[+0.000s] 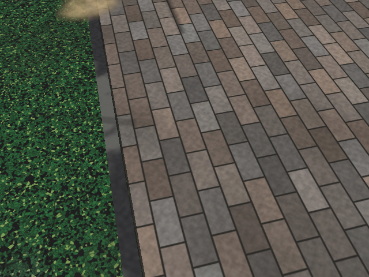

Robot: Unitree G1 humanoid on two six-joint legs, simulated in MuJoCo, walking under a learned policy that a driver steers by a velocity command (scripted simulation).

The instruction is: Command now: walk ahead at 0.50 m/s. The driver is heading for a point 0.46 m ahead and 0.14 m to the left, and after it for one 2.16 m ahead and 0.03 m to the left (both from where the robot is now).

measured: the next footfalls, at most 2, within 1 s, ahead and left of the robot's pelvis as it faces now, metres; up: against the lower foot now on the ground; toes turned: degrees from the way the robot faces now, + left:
right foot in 0.12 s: +0.24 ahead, -0.11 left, +0.00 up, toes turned -4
left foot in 0.66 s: +0.49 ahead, +0.09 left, +0.00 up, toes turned +21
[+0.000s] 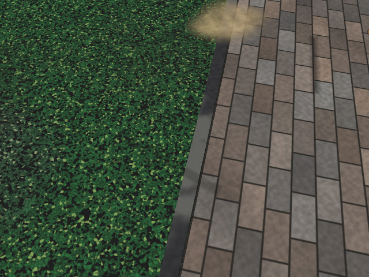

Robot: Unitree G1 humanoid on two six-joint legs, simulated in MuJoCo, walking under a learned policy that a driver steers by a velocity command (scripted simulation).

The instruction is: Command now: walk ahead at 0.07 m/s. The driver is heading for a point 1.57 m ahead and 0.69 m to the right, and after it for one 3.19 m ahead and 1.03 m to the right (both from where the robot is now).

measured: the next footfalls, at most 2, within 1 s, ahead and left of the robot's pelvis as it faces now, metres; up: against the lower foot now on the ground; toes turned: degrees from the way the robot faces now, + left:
right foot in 0.22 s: +0.05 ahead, -0.14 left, +0.00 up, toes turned -6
left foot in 0.64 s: +0.10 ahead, +0.07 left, +0.00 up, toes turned -24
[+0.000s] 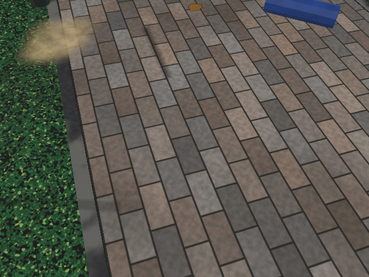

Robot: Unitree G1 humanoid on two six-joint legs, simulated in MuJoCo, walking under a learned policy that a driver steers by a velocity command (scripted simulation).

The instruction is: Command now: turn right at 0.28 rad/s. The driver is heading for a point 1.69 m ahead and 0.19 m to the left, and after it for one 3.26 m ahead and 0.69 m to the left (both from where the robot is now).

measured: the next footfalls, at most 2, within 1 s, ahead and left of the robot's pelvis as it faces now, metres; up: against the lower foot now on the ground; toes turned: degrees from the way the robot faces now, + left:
right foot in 0.08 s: +0.02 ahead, -0.11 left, +0.00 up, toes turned +0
left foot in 0.56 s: +0.10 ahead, +0.10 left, +0.00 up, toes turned +0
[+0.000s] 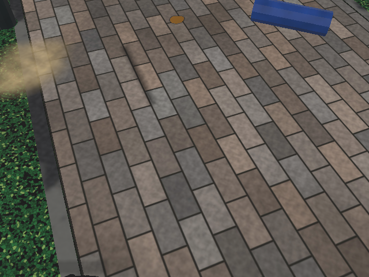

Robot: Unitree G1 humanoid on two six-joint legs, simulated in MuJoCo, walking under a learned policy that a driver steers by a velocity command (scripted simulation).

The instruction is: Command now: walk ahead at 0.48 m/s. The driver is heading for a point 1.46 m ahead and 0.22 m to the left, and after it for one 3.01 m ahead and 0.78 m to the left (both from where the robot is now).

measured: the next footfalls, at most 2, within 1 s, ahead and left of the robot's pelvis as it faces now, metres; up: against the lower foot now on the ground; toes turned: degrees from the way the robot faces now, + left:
right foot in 0.06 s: +0.21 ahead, -0.08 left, +0.00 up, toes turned -4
left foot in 0.62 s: +0.52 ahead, +0.08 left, +0.00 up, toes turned +4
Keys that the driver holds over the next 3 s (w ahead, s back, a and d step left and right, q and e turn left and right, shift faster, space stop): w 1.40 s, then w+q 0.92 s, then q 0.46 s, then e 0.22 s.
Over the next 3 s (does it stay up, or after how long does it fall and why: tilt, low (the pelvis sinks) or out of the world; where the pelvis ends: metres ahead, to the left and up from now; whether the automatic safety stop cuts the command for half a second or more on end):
stays up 1.42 0.14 0.01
